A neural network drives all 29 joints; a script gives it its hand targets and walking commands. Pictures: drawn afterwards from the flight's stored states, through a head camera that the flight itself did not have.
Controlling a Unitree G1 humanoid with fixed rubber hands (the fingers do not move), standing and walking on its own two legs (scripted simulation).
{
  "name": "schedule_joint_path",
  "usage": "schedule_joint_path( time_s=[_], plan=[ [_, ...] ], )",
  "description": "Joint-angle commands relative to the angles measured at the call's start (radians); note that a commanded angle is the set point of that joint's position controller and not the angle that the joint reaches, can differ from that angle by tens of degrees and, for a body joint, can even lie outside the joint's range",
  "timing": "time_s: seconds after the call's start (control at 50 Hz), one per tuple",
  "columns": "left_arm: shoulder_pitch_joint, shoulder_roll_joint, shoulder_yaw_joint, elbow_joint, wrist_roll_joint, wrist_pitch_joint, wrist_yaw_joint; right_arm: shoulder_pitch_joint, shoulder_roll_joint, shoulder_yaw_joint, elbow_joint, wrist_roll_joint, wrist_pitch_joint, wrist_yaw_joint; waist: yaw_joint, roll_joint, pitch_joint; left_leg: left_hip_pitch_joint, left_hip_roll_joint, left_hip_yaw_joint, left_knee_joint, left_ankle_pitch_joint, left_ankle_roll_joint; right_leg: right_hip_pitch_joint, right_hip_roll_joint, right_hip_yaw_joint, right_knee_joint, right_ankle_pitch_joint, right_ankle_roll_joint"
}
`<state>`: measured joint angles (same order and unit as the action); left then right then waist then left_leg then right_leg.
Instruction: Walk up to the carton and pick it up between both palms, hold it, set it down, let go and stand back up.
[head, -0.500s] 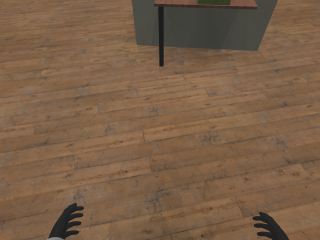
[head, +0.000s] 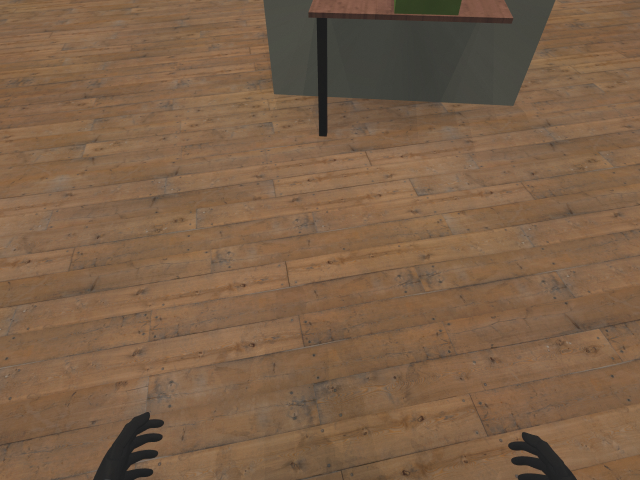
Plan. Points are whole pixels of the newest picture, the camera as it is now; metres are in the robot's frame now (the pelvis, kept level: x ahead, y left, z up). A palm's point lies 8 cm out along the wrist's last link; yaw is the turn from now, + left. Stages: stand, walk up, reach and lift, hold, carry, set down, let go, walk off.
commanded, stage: stand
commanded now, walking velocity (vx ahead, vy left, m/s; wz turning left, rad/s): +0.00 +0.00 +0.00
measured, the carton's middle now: out of the picture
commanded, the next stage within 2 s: none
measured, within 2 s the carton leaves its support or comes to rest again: neither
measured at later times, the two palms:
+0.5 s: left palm out of the picture +0.11 +0.28 -0.08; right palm out of the picture +0.08 -0.28 -0.10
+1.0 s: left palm out of the picture +0.09 +0.29 -0.08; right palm out of the picture +0.06 -0.28 -0.11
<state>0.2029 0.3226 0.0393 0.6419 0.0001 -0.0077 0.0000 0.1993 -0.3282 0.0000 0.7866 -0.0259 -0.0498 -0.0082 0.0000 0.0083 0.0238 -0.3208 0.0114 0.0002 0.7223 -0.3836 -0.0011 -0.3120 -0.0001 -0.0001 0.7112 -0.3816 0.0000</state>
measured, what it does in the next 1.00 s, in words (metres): stands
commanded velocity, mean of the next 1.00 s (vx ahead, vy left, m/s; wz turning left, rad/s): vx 0.00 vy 0.00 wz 0.00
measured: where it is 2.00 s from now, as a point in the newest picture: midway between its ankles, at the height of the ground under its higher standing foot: outside the picture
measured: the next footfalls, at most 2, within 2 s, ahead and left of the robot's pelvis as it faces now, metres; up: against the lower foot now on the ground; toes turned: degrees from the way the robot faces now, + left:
none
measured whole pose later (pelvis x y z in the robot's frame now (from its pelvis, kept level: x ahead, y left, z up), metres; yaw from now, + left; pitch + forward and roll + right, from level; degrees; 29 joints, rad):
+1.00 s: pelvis -0.04 +0.00 +0.00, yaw +0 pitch -4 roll +0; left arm 0.20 0.33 0.04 0.76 0.00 -0.01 0.00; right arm 0.20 -0.33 0.00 0.91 -0.03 -0.04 -0.01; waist 0.00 0.01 0.02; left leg -0.32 0.01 0.00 0.72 -0.33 0.00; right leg -0.31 0.00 0.00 0.71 -0.33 0.00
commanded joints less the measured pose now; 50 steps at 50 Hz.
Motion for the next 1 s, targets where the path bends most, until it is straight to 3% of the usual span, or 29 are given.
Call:
schedule_joint_path(
  time_s=[0.0, 0.04, 0.08, 0.12, 0.18, 0.22, 0.26, 0.28, 0.3, 0.34, 0.36, 0.38, 0.4, 0.42, 0.44, 0.46, 0.5, 0.52, 0.54, 0.56, 0.62, 0.66, 0.7, 0.74, 0.76, 0.8, 0.84, 0.86, 0.98],
  plan=[
    [-0.019, 0.202, 0.039, 0.008, 0.024, -0.038, 0.020, -0.039, -0.233, -0.075, -0.036, 0.001, -0.002, -0.009, 0.004, -0.004, -0.083, 0.082, 0.081, -0.072, -0.130, 0.334, 0.069, 0.047, -0.090, 0.092, -0.111, 0.364, -0.077],
    [-0.011, 0.234, 0.050, 0.032, 0.025, -0.059, 0.016, -0.007, -0.208, -0.069, -0.029, 0.028, -0.006, -0.006, -0.013, -0.061, -0.101, 0.084, 0.079, -0.073, -0.116, 0.319, 0.068, 0.055, -0.096, 0.096, -0.134, 0.349, -0.080],
    [-0.056, 0.219, 0.046, 0.007, 0.018, -0.051, 0.016, -0.019, -0.222, -0.057, -0.022, 0.004, -0.009, -0.010, -0.009, 0.012, -0.025, 0.061, 0.085, -0.090, -0.165, 0.291, 0.080, 0.015, -0.106, 0.124, -0.140, 0.301, -0.081],
    [-0.051, 0.219, 0.039, 0.012, 0.022, -0.047, 0.020, -0.046, -0.230, -0.065, -0.025, 0.004, -0.012, -0.004, -0.001, -0.013, -0.077, 0.042, 0.077, -0.110, -0.160, 0.315, 0.084, 0.062, -0.081, 0.075, -0.094, 0.330, -0.081],
    [-0.012, 0.231, 0.051, 0.037, 0.017, -0.051, 0.017, -0.028, -0.224, -0.069, 0.000, 0.015, -0.014, -0.006, 0.002, -0.032, -0.079, 0.047, 0.074, -0.085, -0.122, 0.378, 0.071, 0.082, -0.107, 0.098, -0.124, 0.409, -0.075],
    [-0.038, 0.245, 0.051, 0.034, 0.020, -0.055, 0.023, -0.037, -0.204, -0.063, 0.002, 0.015, -0.018, 0.002, -0.008, -0.039, -0.046, 0.051, 0.073, -0.112, -0.151, 0.337, 0.075, 0.029, -0.088, 0.098, -0.123, 0.316, -0.086],
    [-0.032, 0.230, 0.053, 0.034, 0.014, -0.048, 0.017, -0.047, -0.238, -0.064, 0.003, 0.003, -0.010, 0.001, 0.005, 0.027, -0.055, 0.026, 0.102, -0.140, -0.178, 0.255, 0.095, 0.050, -0.080, 0.088, -0.106, 0.277, -0.065],
    [-0.025, 0.248, 0.048, 0.060, 0.012, -0.043, 0.011, -0.053, -0.222, -0.061, -0.007, 0.010, -0.009, 0.007, -0.005, 0.035, -0.055, 0.023, 0.098, -0.135, -0.179, 0.234, 0.086, 0.059, -0.091, 0.081, -0.138, 0.253, -0.063],
    [-0.040, 0.255, 0.053, 0.050, 0.015, -0.046, 0.013, -0.054, -0.232, -0.070, 0.012, 0.011, -0.004, -0.002, -0.004, -0.025, -0.029, 0.029, 0.105, -0.141, -0.219, 0.210, 0.087, 0.040, -0.095, 0.086, -0.164, 0.214, -0.066],
    [-0.059, 0.198, 0.040, 0.042, 0.019, -0.046, 0.012, -0.038, -0.252, -0.068, 0.008, 0.009, -0.013, -0.005, -0.006, 0.016, -0.020, 0.025, 0.122, -0.179, -0.255, 0.172, 0.092, 0.038, -0.075, 0.066, -0.122, 0.165, -0.065],
    [-0.026, 0.213, 0.039, 0.055, 0.013, -0.047, 0.009, -0.077, -0.245, -0.067, 0.010, 0.008, -0.013, 0.002, 0.026, 0.052, -0.046, 0.008, 0.097, -0.156, -0.234, 0.159, 0.078, 0.054, -0.089, 0.096, -0.156, 0.168, -0.080],
    [-0.045, 0.202, 0.033, 0.063, 0.013, -0.049, 0.013, -0.071, -0.202, -0.058, 0.017, 0.007, -0.006, 0.004, 0.006, 0.054, -0.035, 0.027, 0.104, -0.155, -0.223, 0.201, 0.082, 0.045, -0.087, 0.094, -0.167, 0.189, -0.073],
    [-0.071, 0.216, 0.042, 0.046, 0.017, -0.047, 0.008, -0.044, -0.202, -0.059, 0.020, 0.020, -0.016, 0.005, -0.018, 0.034, -0.032, 0.028, 0.103, -0.132, -0.230, 0.211, 0.070, 0.036, -0.087, 0.095, -0.189, 0.208, -0.066],
    [-0.045, 0.211, 0.032, 0.072, 0.018, -0.043, 0.008, -0.070, -0.200, -0.051, 0.035, 0.008, -0.017, 0.006, 0.003, -0.027, 0.020, 0.012, 0.099, -0.139, -0.220, 0.190, 0.071, 0.023, -0.091, 0.114, -0.199, 0.184, -0.084],
    [-0.048, 0.237, 0.042, 0.079, 0.023, -0.045, 0.008, -0.058, -0.188, -0.053, 0.029, 0.019, -0.010, -0.003, -0.010, -0.050, -0.010, 0.006, 0.099, -0.148, -0.209, 0.162, 0.081, 0.043, -0.109, 0.124, -0.208, 0.175, -0.081],
    [-0.042, 0.225, 0.040, 0.089, 0.020, -0.048, 0.012, -0.048, -0.221, -0.059, 0.035, 0.015, -0.011, -0.001, -0.009, -0.053, -0.045, 0.032, 0.075, -0.096, -0.192, 0.194, 0.070, 0.049, -0.105, 0.103, -0.190, 0.220, -0.076],
    [-0.053, 0.241, 0.056, 0.075, 0.011, -0.048, 0.006, -0.078, -0.250, -0.066, 0.030, 0.008, -0.016, 0.002, -0.004, 0.052, -0.034, 0.008, 0.099, -0.157, -0.242, 0.171, 0.088, 0.042, -0.075, 0.094, -0.136, 0.156, -0.063],
    [-0.038, 0.241, 0.046, 0.095, 0.023, -0.035, 0.008, -0.114, -0.232, -0.070, 0.027, 0.001, -0.022, 0.006, 0.009, 0.014, -0.029, -0.013, 0.111, -0.174, -0.240, 0.149, 0.094, 0.065, -0.062, 0.054, -0.139, 0.177, -0.059],
    [-0.062, 0.235, 0.043, 0.091, 0.024, -0.038, 0.006, -0.099, -0.237, -0.063, 0.027, 0.004, -0.016, 0.005, -0.003, 0.060, 0.017, -0.056, 0.108, -0.157, -0.268, 0.121, 0.075, 0.063, -0.077, 0.065, -0.148, 0.161, -0.057],
    [-0.056, 0.225, 0.046, 0.079, 0.022, -0.047, 0.012, -0.105, -0.235, -0.069, 0.029, 0.021, -0.018, 0.008, 0.018, 0.032, -0.005, -0.025, 0.101, -0.163, -0.267, 0.132, 0.078, 0.067, -0.086, 0.104, -0.184, 0.155, -0.076],
    [-0.076, 0.227, 0.039, 0.096, 0.011, -0.051, 0.004, -0.071, -0.207, -0.056, 0.060, 0.015, -0.003, 0.002, 0.006, -0.056, 0.004, 0.025, 0.098, -0.138, -0.244, 0.150, 0.079, 0.011, -0.108, 0.131, -0.219, 0.170, -0.075],
    [-0.066, 0.233, 0.033, 0.103, 0.022, -0.049, 0.007, -0.082, -0.239, -0.066, 0.057, 0.019, -0.010, 0.005, -0.010, -0.002, -0.027, 0.048, 0.081, -0.099, -0.208, 0.172, 0.058, 0.034, -0.097, 0.109, -0.208, 0.215, -0.065],
    [-0.060, 0.246, 0.040, 0.109, 0.010, -0.053, 0.013, -0.065, -0.195, -0.054, 0.053, 0.020, -0.007, 0.007, -0.022, -0.044, -0.022, 0.051, 0.079, -0.116, -0.195, 0.234, 0.065, 0.043, -0.109, 0.136, -0.221, 0.256, -0.072],
    [-0.113, 0.267, 0.041, 0.108, 0.029, -0.052, 0.008, -0.098, -0.200, -0.059, 0.065, 0.023, -0.003, 0.003, -0.030, -0.047, 0.045, 0.018, 0.079, -0.135, -0.220, 0.150, 0.067, -0.028, -0.104, 0.136, -0.222, 0.144, -0.075],
    [-0.068, 0.191, 0.040, 0.110, 0.010, -0.049, 0.006, -0.105, -0.233, -0.063, 0.063, 0.011, -0.005, -0.003, 0.013, -0.014, -0.029, 0.050, 0.104, -0.131, -0.235, 0.141, 0.067, 0.022, -0.086, 0.088, -0.215, 0.139, -0.068],
    [-0.070, 0.228, 0.041, 0.103, 0.015, -0.049, 0.004, -0.097, -0.231, -0.063, 0.082, 0.018, 0.001, 0.000, 0.011, 0.001, 0.005, -0.009, 0.089, -0.124, -0.260, 0.076, 0.059, 0.012, -0.086, 0.116, -0.223, 0.086, -0.057],
    [-0.095, 0.236, 0.038, 0.113, 0.028, -0.047, 0.014, -0.081, -0.211, -0.063, 0.082, 0.022, -0.007, 0.011, -0.013, -0.062, -0.013, 0.003, 0.088, -0.135, -0.252, 0.048, 0.068, 0.034, -0.101, 0.130, -0.226, 0.105, -0.072],
    [-0.068, 0.236, 0.037, 0.115, 0.017, -0.049, 0.004, -0.087, -0.223, -0.052, 0.079, 0.013, -0.005, 0.010, 0.000, 0.014, -0.017, 0.006, 0.080, -0.119, -0.245, 0.088, 0.062, 0.040, -0.098, 0.117, -0.212, 0.125, -0.071],
    [-0.063, 0.242, 0.034, 0.148, 0.015, -0.040, 0.004, -0.088, -0.221, -0.050, 0.111, 0.009, -0.012, 0.005, 0.000, -0.010, -0.014, -0.010, 0.112, -0.181, -0.300, 0.067, 0.079, 0.075, -0.075, 0.095, -0.196, 0.141, -0.060]
  ],
)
